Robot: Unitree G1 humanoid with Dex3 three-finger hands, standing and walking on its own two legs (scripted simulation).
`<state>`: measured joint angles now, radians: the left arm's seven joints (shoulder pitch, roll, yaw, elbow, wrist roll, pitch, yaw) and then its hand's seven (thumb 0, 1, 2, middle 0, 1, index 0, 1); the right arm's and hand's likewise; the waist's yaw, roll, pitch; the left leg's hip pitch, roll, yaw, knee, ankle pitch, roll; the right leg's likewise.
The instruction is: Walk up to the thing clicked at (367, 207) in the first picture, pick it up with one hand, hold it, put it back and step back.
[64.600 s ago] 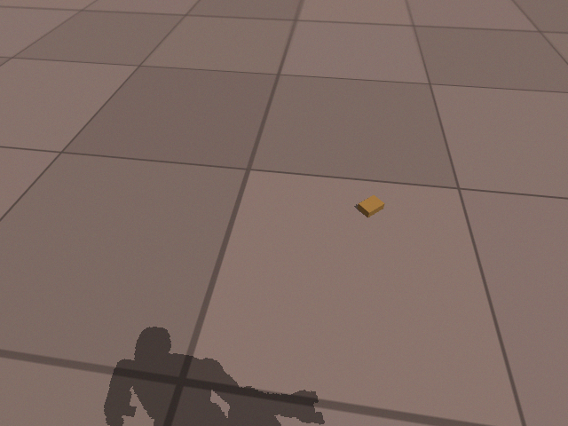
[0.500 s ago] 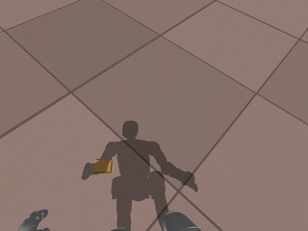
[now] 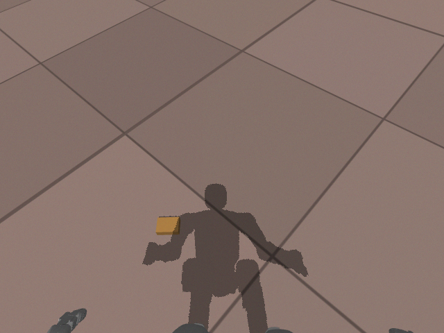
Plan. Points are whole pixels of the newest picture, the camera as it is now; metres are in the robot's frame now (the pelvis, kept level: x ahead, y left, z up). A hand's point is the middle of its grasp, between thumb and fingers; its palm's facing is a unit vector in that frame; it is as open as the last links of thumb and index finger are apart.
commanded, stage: step back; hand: left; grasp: from above
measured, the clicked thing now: (168, 225) +0.62 +0.30 -0.75
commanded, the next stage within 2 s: none
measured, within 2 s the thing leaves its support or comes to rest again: neither
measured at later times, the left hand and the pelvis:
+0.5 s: hand out of the picture -0.08 +0.27 -0.16, palm faces -0.06 -0.92 -0.39, open 7.4 cm; pelvis -0.16 +0.00 -0.01, yaw -4 degrees
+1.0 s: hand out of the picture -0.20 +0.25 -0.14, palm faces +0.04 -0.92 -0.40, open 7.4 cm; pelvis -0.34 -0.02 -0.01, yaw +3 degrees
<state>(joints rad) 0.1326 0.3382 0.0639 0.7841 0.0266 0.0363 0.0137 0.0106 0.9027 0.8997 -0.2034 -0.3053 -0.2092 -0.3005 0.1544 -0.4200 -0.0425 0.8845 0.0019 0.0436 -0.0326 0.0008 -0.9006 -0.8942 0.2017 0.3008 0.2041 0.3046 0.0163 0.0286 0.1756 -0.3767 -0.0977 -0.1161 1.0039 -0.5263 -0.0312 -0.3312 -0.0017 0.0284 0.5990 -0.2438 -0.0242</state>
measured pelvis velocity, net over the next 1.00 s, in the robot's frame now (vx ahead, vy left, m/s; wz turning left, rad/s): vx -0.34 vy -0.02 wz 0.05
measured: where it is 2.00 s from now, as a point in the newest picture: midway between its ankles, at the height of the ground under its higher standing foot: outside the picture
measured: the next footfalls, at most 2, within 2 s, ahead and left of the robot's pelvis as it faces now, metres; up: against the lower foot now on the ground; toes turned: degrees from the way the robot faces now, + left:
left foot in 0.10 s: -0.01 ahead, +0.12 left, +0.00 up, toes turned -1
right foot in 0.54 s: -0.18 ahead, -0.14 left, +0.00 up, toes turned -2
